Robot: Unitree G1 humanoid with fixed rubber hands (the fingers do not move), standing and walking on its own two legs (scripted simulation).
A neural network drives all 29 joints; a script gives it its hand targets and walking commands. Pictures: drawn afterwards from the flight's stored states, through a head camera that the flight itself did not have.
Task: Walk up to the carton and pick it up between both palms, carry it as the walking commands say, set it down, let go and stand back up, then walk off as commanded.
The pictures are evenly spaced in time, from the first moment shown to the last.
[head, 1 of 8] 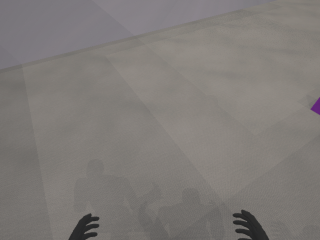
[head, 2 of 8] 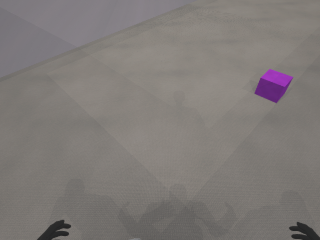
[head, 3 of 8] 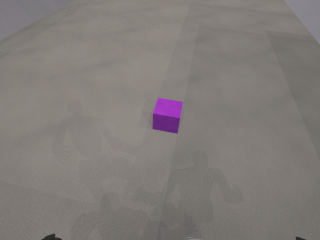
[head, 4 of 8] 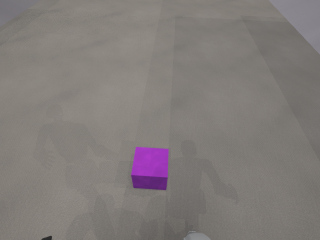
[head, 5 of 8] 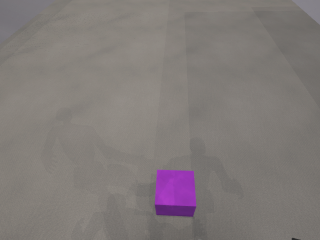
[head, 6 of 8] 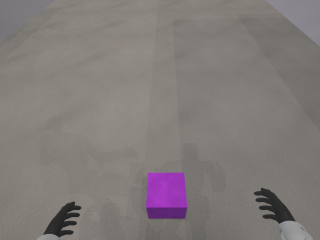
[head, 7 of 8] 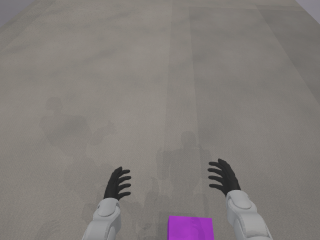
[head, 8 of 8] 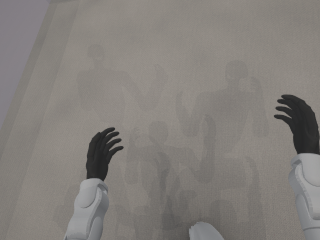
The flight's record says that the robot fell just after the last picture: yes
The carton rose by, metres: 0.03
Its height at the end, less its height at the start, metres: +0.00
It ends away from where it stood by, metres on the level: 0.27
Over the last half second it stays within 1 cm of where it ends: yes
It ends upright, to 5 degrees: yes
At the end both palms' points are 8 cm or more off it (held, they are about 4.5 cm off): yes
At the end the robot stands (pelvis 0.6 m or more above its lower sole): yes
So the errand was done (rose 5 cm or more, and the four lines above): no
